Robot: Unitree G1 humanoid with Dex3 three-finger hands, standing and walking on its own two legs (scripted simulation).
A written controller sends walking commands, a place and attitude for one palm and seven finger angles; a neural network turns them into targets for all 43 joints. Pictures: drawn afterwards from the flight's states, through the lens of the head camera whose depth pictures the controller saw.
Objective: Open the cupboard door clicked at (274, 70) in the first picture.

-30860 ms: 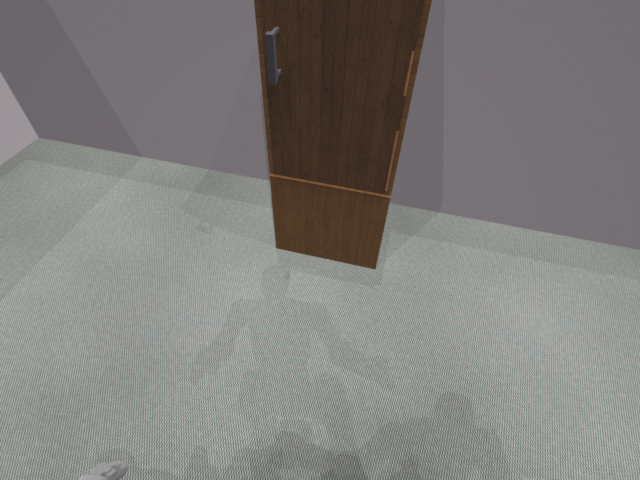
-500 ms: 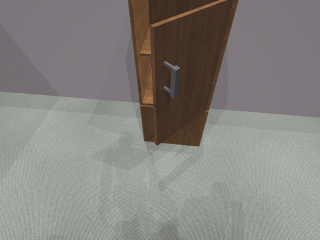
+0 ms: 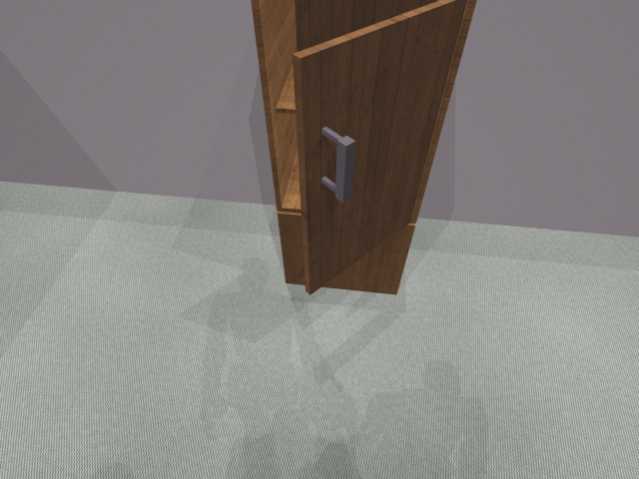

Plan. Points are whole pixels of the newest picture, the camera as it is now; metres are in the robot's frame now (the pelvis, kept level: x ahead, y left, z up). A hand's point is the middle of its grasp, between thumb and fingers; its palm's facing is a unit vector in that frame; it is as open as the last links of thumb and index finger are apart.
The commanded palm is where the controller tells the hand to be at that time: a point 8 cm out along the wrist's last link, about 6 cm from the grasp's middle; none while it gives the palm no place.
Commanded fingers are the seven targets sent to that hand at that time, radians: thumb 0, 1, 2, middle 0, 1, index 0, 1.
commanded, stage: walk to a spot facing it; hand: left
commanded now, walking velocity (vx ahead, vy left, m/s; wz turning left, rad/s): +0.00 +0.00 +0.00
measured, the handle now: (336, 165) +0.59 +0.01 +0.05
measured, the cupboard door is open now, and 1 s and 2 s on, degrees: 48 48 48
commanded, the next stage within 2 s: none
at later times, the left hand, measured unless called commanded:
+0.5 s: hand out of the picture +0.06 +0.19 -0.18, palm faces -0.09 -0.97 -0.24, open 7.4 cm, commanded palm none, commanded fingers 0.00 0.90 0.90 -0.20 -0.30 -0.20 -0.30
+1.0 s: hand out of the picture +0.11 +0.12 -0.17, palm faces -0.36 -0.90 -0.24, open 7.4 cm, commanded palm none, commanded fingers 0.00 0.90 0.90 -0.20 -0.30 -0.20 -0.30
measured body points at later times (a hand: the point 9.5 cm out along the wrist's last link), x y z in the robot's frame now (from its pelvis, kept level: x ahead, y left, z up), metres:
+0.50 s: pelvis +0.00 -0.01 -0.01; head +0.04 -0.02 +0.44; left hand +0.06 +0.24 -0.16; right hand -0.01 -0.25 -0.17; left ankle +0.01 +0.12 -0.74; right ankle -0.03 -0.09 -0.71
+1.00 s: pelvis -0.01 -0.04 +0.00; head +0.05 -0.07 +0.44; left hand +0.13 +0.17 -0.15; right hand +0.02 -0.33 -0.14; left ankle +0.04 +0.10 -0.69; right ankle -0.03 -0.13 -0.74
